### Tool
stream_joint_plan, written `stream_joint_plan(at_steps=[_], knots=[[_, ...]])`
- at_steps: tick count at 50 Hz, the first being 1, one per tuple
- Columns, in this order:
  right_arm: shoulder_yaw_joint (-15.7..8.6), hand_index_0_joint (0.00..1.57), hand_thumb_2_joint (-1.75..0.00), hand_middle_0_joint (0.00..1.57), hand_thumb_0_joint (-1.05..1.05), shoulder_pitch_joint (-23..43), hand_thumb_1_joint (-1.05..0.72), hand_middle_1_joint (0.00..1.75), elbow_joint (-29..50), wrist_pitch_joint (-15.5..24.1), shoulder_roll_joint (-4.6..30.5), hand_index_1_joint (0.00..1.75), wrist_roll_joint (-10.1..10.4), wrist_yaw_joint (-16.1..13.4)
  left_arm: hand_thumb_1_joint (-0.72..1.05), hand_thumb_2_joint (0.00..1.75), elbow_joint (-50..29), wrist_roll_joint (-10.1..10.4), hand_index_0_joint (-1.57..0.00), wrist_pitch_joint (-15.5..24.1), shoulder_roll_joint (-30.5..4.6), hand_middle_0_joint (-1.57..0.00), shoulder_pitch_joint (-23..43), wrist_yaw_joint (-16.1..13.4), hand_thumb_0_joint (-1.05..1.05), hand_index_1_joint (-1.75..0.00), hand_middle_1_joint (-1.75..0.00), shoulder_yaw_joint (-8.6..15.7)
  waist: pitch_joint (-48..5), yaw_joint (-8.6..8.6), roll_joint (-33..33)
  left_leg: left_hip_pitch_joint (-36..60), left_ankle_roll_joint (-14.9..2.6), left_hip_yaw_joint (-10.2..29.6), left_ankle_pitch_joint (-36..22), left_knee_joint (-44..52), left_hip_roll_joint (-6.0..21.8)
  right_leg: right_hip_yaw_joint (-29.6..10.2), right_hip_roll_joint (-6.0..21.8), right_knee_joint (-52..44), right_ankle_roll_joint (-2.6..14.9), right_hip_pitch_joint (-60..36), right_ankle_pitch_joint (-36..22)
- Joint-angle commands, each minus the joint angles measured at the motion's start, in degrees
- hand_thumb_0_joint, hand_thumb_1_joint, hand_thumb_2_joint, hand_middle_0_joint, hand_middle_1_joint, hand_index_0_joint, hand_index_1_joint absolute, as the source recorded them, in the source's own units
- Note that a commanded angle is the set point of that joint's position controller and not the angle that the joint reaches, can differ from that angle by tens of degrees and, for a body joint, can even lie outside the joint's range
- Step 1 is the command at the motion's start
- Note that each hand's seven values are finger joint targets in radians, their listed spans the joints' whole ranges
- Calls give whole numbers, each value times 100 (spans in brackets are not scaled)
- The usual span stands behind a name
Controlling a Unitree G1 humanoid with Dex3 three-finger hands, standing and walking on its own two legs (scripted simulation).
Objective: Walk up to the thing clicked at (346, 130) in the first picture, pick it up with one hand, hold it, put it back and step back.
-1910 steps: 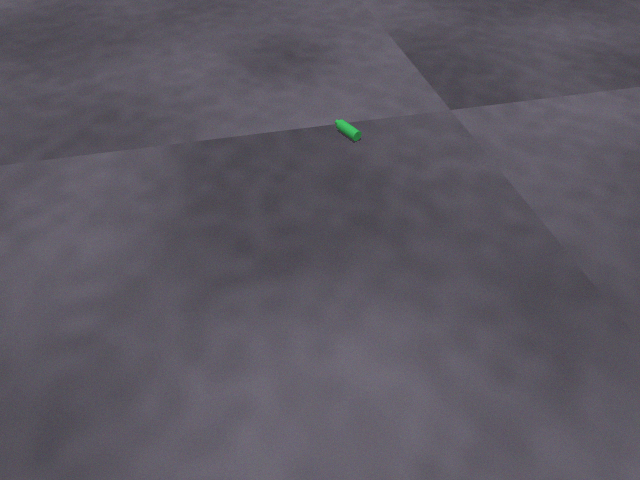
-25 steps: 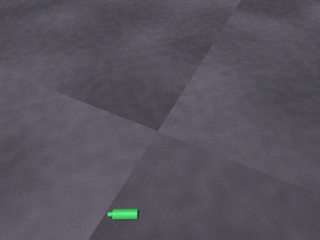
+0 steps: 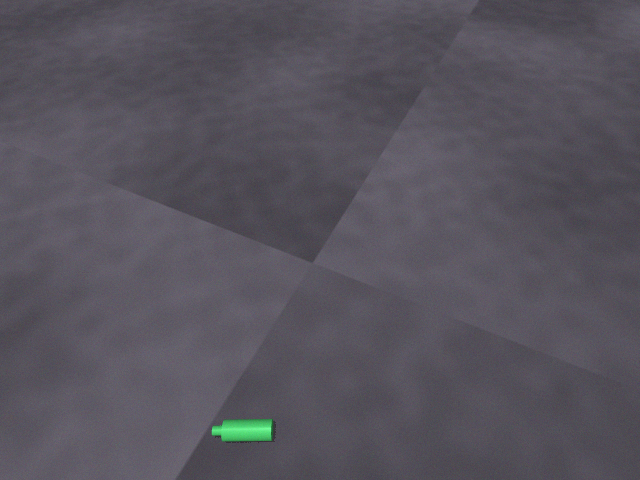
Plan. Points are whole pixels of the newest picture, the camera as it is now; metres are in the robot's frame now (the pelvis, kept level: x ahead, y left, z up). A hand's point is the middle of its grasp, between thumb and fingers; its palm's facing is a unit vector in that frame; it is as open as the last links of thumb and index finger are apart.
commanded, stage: stand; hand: left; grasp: from above
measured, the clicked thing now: (242, 430) +0.38 +0.24 -0.75
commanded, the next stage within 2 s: step back in 0.70 s
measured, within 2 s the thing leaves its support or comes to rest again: neither
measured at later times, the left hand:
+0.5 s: hand out of the picture +0.07 +0.25 -0.16, palm faces +0.00 -0.94 -0.34, open 7.4 cm
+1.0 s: hand out of the picture +0.09 +0.30 -0.17, palm faces -0.01 -0.93 -0.37, open 7.4 cm
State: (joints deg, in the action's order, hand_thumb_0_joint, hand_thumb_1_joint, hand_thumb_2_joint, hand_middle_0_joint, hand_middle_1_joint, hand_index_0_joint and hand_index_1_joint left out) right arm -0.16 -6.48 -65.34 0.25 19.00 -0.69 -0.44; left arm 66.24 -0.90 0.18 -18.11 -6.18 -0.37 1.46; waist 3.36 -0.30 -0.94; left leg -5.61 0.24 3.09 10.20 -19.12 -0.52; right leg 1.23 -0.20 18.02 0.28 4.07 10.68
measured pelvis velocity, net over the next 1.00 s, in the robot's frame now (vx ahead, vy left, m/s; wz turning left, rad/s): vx -0.04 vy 0.03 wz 0.02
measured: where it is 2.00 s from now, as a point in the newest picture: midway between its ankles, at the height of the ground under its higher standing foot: outside the picture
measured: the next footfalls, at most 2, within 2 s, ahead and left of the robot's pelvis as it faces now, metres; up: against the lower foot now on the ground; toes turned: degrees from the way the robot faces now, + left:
left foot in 1.00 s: -0.01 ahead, +0.14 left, +0.00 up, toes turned -2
right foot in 1.50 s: -0.14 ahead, -0.08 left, +0.00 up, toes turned -3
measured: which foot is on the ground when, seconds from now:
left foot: down 0.00-0.82, up 0.84-0.98, down 1.00-1.00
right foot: down 0.00-1.00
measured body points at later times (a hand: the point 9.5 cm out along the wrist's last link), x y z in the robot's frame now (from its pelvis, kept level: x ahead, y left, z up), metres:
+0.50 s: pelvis +0.00 +0.00 +0.00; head +0.01 -0.01 +0.45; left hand +0.07 +0.29 -0.13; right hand +0.07 -0.30 -0.14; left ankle +0.01 +0.12 -0.75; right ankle -0.01 -0.11 -0.75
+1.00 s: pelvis -0.04 +0.03 -0.02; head +0.02 +0.05 +0.42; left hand +0.09 +0.35 -0.15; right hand +0.04 -0.30 -0.14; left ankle -0.05 +0.14 -0.75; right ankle -0.01 -0.11 -0.75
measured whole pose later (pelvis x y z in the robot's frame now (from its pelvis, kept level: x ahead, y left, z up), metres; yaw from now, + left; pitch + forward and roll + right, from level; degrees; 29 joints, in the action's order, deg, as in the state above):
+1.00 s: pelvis -0.04 +0.03 -0.02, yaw +1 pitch -1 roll +0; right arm -3.3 -7.7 -55.1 -2.3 23.3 -0.1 1.0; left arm 53.4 -1.1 -2.5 -22.2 -2.8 -0.7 3.2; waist 9.1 1.0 1.3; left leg -15.5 -2.2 2.0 17.9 -38.1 -2.2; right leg 0.7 3.2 35.3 -1.4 18.1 15.7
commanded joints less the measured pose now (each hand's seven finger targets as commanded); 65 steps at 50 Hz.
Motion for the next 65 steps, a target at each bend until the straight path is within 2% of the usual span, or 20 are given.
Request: stream_joint_plan(at_steps=[1,14,28,34,35,38,40,42,43,45,47,49,50,51,52,53,55,56,61,65], knots=[[-213,20,-90,20,0,241,-90,30,350,139,1142,30,-21,-98,90,90,-344,3,-20,155,-1192,-20,279,-103,0,-30,-30,223,-448,14,54,10,-176,491,-1086,238,713,-551,743,-262,56,-102,-893],[-200,20,-90,20,0,199,-90,30,327,130,1174,30,-16,-82,90,90,-342,6,-20,150,-1221,-20,210,-74,0,-30,-30,199,-244,17,122,-125,-171,504,-579,356,683,-579,714,-372,64,44,-443],[-185,20,-90,20,0,171,-90,30,357,148,1186,30,0,-70,90,90,-426,32,-20,177,-1307,-20,207,-76,0,-30,-30,192,-466,28,134,1,-168,468,-1164,282,707,-567,759,-258,84,-133,-1046],[-178,20,-90,20,0,195,-90,30,347,135,1218,30,-7,-69,90,90,-408,28,-20,156,-1272,-20,198,-66,0,-30,-30,178,-296,15,92,-109,-167,506,-775,361,703,-567,735,-319,79,-22,-627],[-307,20,-90,20,0,397,-90,30,507,29,1541,30,47,-17,90,90,-563,133,-20,109,-1722,-20,191,-81,0,-30,-30,428,340,4,206,-573,-307,504,-1625,-299,570,-664,706,145,150,469,-1658],[-349,20,-90,20,0,147,-90,30,735,-57,1362,30,132,5,90,90,-844,147,-20,68,-1706,-20,84,-111,0,-30,-30,501,-417,77,323,-485,-323,247,-1720,-1207,326,-807,984,391,569,226,-2296],[-393,20,-90,20,0,17,-90,30,863,-136,1287,30,115,18,90,90,-1099,108,-20,16,-1772,-20,293,-107,0,-30,-30,546,-641,125,695,-571,-239,30,-680,-1953,-27,-1220,1468,274,974,453,-2335],[-468,20,-90,20,0,-159,-90,30,1014,-241,1334,30,62,47,90,90,-1421,-1,-20,-17,-1863,-20,557,-125,0,-30,-30,570,-621,116,1196,-851,-276,50,1619,-3166,-288,-1695,2099,267,1445,855,-2407],[-488,20,-90,20,0,-296,-90,30,1085,-280,1322,30,44,57,90,90,-1515,-51,-20,-31,-1867,-20,641,-133,0,-30,-30,580,-493,191,1140,-963,-315,246,2048,-3396,-163,-1651,2203,348,1535,1065,-2345],[-522,20,-90,20,0,-416,-90,30,1197,-275,1333,30,89,78,90,90,-1671,-76,-20,-39,-1798,-20,737,-144,0,-30,-30,551,-406,202,1083,-1163,-320,226,1919,-3279,-113,-1355,1958,682,1379,984,-2554],[-550,20,-90,20,0,-542,-90,30,1259,-229,1292,30,59,67,90,90,-1786,-88,-20,-82,-1759,-20,682,-155,0,-30,-30,511,-488,195,1044,-1149,-258,3,1258,-2118,-44,-1144,1638,1110,1055,700,-2277],[-611,20,-90,20,0,-620,-90,30,1228,-139,1344,30,-75,45,90,90,-1860,16,-20,-188,-1643,-20,575,-122,0,-30,-30,460,-519,235,365,-659,-250,64,-977,-553,162,-686,978,1937,594,880,-1540],[-724,20,-90,20,0,-471,-90,30,1365,-96,1782,30,-193,22,90,90,-1934,98,-20,-236,-1344,-20,383,-121,0,-30,-30,415,-564,104,-629,-299,-570,1394,-2433,-340,1121,-349,88,2846,247,1538,-248],[-750,20,-90,20,0,-409,-90,30,1466,-55,2053,30,-167,22,90,90,-1950,93,-20,-280,-1249,-20,309,-171,0,-30,-30,394,-588,93,-923,-37,-1036,1957,-3747,-389,1734,-566,-594,3690,145,2173,2495],[-788,20,-90,20,0,-521,-90,30,1525,-52,2269,30,-106,15,90,90,-1951,47,-20,-295,-1353,-20,368,-236,0,-30,-30,429,-762,324,-1029,-246,-1351,2336,-3928,-410,2053,-1177,-652,4346,120,2112,2990],[-765,20,-90,20,0,-370,-90,30,1570,-63,2096,30,-109,-22,90,90,-1932,30,-20,-310,-1431,-20,539,-267,0,-30,-30,444,-661,330,-757,-432,-1232,2139,-3467,-369,1894,-1460,-622,4685,173,2127,2785],[-673,20,-90,20,0,157,-90,30,1692,-66,1729,30,-139,-111,90,90,-1793,113,-20,-328,-1436,-20,76,-245,0,-30,-30,445,-592,-87,-640,3,-1004,1201,-3185,-649,1364,-1439,-612,5108,167,2557,2000],[-664,20,-90,20,0,84,-90,30,1768,-52,1657,30,-115,-154,90,90,-1801,97,-20,-314,-1485,-20,-118,-229,0,-30,-30,449,-659,-110,-718,244,-1122,1168,-3173,-784,1402,-1308,-532,5131,109,2612,1856],[-685,20,-90,20,0,-451,-90,30,1839,-40,1564,30,-64,-206,90,90,-2068,17,-20,-248,-1453,-20,52,-170,0,-30,-30,505,-521,252,-457,580,-1435,1153,-3324,-887,1538,-1097,-469,4627,-126,2628,1995],[-694,20,-90,20,0,-496,-90,30,1974,-33,1690,30,-69,-192,90,90,-2145,16,-20,-235,-1417,-20,-153,-129,0,-30,-30,550,-644,291,-593,630,-1556,1243,-2929,-878,1706,-929,-353,3989,-114,2386,1978]])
